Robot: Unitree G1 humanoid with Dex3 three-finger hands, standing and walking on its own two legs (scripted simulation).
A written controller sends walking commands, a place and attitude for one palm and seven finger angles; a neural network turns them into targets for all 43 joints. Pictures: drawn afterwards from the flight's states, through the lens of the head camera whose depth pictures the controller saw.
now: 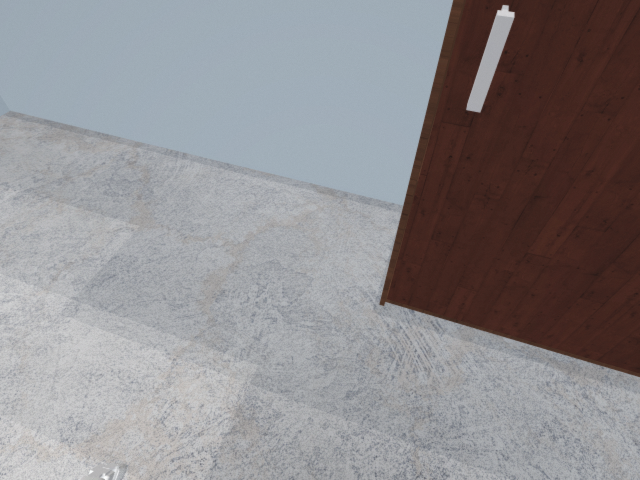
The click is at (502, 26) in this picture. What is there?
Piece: wardrobe's sliding door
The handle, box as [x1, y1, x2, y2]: [466, 5, 514, 112]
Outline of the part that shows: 507,5 503,5 502,8 497,11 467,103 466,109 479,112 482,106 513,19 514,12 510,12 508,10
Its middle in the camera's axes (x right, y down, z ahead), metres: +0.31 -0.33 +0.71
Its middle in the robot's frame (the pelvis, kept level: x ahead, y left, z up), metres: +0.79 -0.27 +0.17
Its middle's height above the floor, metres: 0.94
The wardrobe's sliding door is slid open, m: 0.00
